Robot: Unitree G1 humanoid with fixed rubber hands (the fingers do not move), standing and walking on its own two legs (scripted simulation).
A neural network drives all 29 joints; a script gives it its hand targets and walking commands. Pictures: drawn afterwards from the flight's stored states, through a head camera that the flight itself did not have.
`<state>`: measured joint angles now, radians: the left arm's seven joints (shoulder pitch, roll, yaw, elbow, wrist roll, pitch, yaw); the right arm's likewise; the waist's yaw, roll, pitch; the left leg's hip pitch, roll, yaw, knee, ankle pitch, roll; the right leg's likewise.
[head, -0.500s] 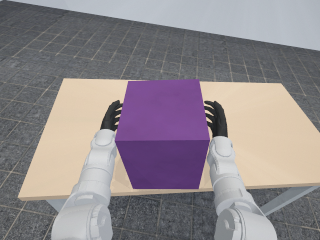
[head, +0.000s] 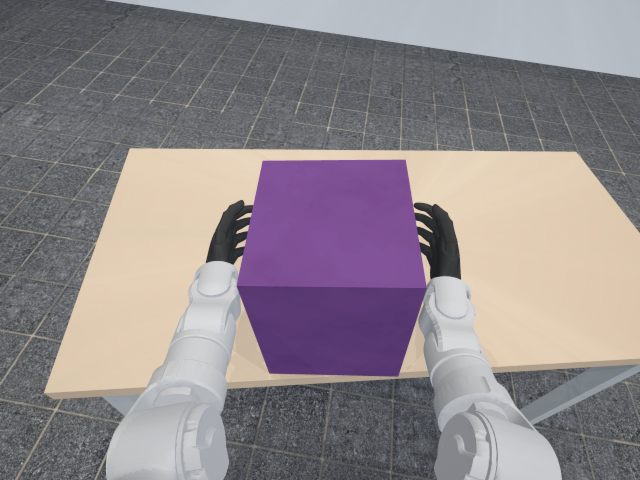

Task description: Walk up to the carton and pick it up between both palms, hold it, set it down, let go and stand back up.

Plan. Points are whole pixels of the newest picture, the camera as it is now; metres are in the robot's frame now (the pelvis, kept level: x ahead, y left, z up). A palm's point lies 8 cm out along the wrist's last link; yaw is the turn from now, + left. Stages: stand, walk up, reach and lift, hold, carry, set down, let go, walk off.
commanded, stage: set down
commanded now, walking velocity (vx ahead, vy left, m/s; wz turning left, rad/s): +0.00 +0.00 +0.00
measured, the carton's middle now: (333, 273) +0.40 +0.00 +0.00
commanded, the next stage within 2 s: none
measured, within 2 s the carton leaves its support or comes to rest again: rests again in 0.22 s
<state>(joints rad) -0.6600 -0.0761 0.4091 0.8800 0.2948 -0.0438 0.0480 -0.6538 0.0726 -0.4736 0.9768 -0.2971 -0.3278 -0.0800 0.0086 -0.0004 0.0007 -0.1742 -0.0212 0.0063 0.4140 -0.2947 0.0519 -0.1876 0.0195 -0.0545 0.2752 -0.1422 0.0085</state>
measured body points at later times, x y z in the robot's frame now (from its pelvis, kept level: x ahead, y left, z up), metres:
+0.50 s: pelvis -0.01 +0.00 +0.00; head +0.04 +0.02 +0.45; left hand +0.40 +0.14 +0.04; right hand +0.39 -0.15 +0.06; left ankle -0.05 +0.07 -0.75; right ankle +0.00 -0.13 -0.75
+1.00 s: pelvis -0.01 -0.01 +0.00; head +0.05 +0.02 +0.45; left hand +0.40 +0.13 +0.04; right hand +0.38 -0.16 +0.05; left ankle -0.05 +0.07 -0.75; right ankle +0.00 -0.13 -0.75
